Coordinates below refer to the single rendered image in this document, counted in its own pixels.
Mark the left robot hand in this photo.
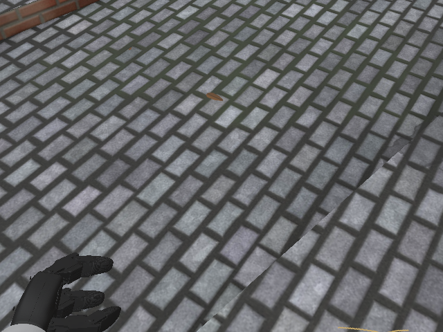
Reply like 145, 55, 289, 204
11, 252, 121, 332

